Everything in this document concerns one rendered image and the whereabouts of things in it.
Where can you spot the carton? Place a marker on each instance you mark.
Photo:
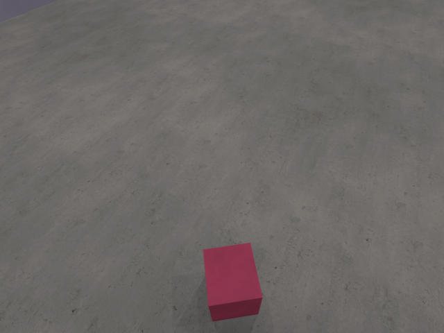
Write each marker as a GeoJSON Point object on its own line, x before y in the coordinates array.
{"type": "Point", "coordinates": [232, 282]}

